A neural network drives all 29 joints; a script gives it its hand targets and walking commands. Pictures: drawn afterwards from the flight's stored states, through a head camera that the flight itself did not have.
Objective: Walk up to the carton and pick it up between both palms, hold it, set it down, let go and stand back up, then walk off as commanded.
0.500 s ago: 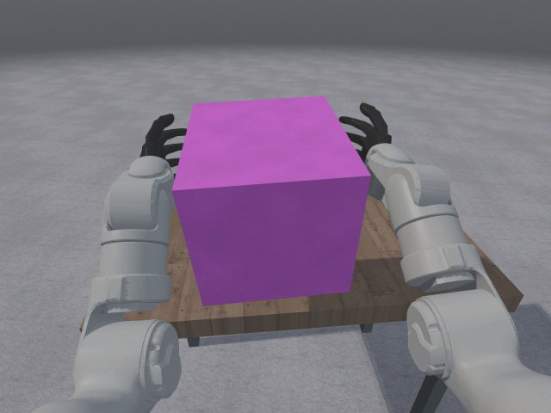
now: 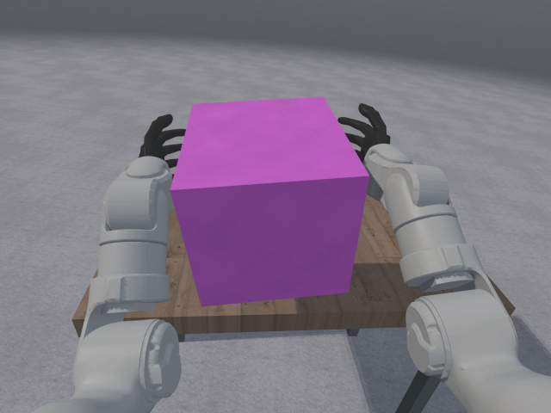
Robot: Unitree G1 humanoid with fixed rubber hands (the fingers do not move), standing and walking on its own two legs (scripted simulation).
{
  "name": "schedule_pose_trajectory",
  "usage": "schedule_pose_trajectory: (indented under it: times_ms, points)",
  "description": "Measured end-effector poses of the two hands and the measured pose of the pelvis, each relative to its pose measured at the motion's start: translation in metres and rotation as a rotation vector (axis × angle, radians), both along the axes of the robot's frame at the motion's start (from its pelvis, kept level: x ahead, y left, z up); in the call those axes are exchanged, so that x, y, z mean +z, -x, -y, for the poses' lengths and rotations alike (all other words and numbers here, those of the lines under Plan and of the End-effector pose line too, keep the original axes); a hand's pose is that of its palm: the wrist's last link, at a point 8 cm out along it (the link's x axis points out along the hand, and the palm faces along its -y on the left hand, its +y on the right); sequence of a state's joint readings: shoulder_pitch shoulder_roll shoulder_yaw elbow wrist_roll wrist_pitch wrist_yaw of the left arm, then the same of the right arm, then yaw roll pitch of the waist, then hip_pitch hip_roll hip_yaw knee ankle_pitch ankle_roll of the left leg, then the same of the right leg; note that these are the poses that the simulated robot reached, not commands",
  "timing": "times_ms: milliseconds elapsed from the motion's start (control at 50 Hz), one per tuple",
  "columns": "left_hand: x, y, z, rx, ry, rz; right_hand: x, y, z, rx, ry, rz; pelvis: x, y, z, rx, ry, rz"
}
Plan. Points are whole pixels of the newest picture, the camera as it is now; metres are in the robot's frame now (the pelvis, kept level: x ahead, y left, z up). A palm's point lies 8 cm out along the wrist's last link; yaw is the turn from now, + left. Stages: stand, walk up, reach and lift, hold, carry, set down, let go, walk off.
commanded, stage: hold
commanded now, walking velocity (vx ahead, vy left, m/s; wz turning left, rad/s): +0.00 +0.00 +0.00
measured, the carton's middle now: (266, 193) +0.38 +0.02 +0.22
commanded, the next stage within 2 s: none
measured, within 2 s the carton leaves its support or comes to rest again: neither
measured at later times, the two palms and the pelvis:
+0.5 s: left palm (169, 159) +0.36 +0.15 +0.28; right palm (388, 165) +0.36 -0.14 +0.28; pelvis +0.00 +0.00 +0.00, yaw +0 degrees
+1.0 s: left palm (161, 165) +0.36 +0.16 +0.27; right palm (380, 160) +0.37 -0.13 +0.29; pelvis +0.00 +0.00 +0.00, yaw +0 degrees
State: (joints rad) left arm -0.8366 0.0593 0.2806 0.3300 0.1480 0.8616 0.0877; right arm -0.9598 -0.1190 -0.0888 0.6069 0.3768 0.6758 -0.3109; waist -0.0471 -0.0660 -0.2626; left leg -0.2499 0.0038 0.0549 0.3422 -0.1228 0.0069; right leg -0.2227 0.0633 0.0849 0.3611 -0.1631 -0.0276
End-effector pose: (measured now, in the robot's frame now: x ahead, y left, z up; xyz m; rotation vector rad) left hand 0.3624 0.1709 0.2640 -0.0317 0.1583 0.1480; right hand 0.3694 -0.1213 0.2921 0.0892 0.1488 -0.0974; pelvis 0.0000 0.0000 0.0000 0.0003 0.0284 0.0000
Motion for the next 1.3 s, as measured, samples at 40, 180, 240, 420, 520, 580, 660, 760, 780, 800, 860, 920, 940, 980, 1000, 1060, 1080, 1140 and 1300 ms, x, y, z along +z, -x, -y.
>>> schedule_pose_trajectory:
  times_ms: [40,180,240,420,520,580,660,760,780,800,860,920,940,980,1000,1060,1080,1140,1300]
  points:
    - [0.001,0.001,0.0,0.001,-0.002,0.001,0.0,0.0,0.0,0.001,0.0,0.001,0.0,0.0,0.0,0.0,0.0,0.001]
    - [0.009,0.004,0.008,0.002,-0.044,0.008,-0.001,0.004,0.008,0.001,-0.035,0.008,0.0,0.002,0.0,0.0,0.0,0.003]
    - [0.013,0.006,0.014,0.002,-0.068,0.011,-0.003,0.005,0.014,0.0,-0.059,0.01,0.0,0.003,0.0,0.0,0.0,0.005]
    - [0.021,0.007,0.025,0.0,-0.112,0.013,-0.008,0.007,0.026,-0.001,-0.1,0.013,0.0,0.004,0.001,0.0,-0.001,0.006]
    - [0.016,0.005,0.021,-0.001,-0.084,0.011,-0.007,0.006,0.022,-0.002,-0.08,0.011,0.0,0.003,0.001,0.0,-0.001,0.004]
    - [0.013,0.004,0.016,-0.001,-0.064,0.009,-0.006,0.004,0.017,-0.001,-0.061,0.009,0.0,0.003,0.001,0.0,-0.001,0.003]
    - [0.007,0.002,0.009,0.0,-0.035,0.006,-0.003,0.003,0.009,0.0,-0.033,0.006,0.0,0.002,0.0,0.0,0.0,0.002]
    - [0.001,0.001,0.002,0.001,-0.007,0.002,0.0,0.001,0.002,0.001,-0.004,0.003,0.0,0.001,0.0,0.0,0.0,0.002]
    - [0.001,0.001,0.001,0.001,-0.005,0.002,0.0,0.001,0.001,0.001,-0.001,0.003,0.0,0.001,0.0,0.0,0.0,0.002]
    - [0.001,0.001,0.0,0.001,-0.003,0.002,0.0,0.001,0.0,0.001,0.001,0.002,0.0,0.001,0.0,0.0,0.0,0.002]
    - [0.001,0.002,0.0,0.001,-0.002,0.003,0.0,0.001,0.0,0.001,0.001,0.003,0.0,0.001,0.0,0.0,0.0,0.002]
    - [0.003,0.002,0.003,0.001,-0.014,0.004,0.0,0.002,0.003,0.0,-0.009,0.004,0.0,0.002,0.0,0.0,0.0,0.002]
    - [0.004,0.002,0.004,0.0,-0.021,0.005,-0.001,0.002,0.004,0.0,-0.014,0.005,0.0,0.002,0.0,0.0,0.0,0.003]
    - [0.006,0.003,0.008,-0.001,-0.038,0.006,-0.002,0.003,0.008,-0.001,-0.028,0.006,0.0,0.002,0.0,0.0,0.0,0.003]
    - [0.008,0.003,0.01,-0.002,-0.048,0.007,-0.002,0.003,0.011,-0.001,-0.037,0.007,0.0,0.002,0.0,0.0,0.0,0.003]
    - [0.012,0.004,0.016,-0.002,-0.075,0.009,-0.005,0.004,0.017,-0.002,-0.062,0.009,0.0,0.003,0.0,0.0,0.0,0.004]
    - [0.014,0.004,0.018,-0.002,-0.083,0.009,-0.006,0.004,0.019,-0.002,-0.07,0.009,0.0,0.003,0.0,0.0,0.0,0.004]
    - [0.017,0.004,0.024,-0.003,-0.104,0.01,-0.008,0.005,0.025,-0.003,-0.09,0.01,0.0,0.003,0.001,0.0,-0.001,0.004]
    - [0.018,0.003,0.025,-0.002,-0.106,0.01,-0.01,0.004,0.027,-0.003,-0.098,0.01,0.0,0.002,0.001,0.0,-0.001,0.003]
